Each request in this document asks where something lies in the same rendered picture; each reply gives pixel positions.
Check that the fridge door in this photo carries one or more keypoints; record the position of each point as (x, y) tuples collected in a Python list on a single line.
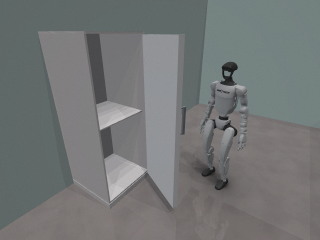
[(163, 67)]

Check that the robot right upper arm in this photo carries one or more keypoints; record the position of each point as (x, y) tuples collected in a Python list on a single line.
[(213, 90)]

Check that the robot left upper arm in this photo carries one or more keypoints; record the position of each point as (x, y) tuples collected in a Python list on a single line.
[(242, 91)]

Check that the left robot forearm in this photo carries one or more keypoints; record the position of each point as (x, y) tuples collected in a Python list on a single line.
[(244, 121)]

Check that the right robot forearm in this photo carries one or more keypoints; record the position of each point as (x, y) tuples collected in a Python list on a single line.
[(208, 111)]

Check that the robot head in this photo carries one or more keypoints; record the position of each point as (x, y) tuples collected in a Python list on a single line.
[(230, 67)]

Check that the left robot hand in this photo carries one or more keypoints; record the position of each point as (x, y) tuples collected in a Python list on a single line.
[(241, 140)]

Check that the robot left thigh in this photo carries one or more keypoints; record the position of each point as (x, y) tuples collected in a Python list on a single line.
[(226, 142)]

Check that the right robot hand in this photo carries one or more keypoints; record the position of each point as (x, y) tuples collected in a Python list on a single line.
[(202, 125)]

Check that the handle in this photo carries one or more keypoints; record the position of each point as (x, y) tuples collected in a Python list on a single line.
[(183, 120)]

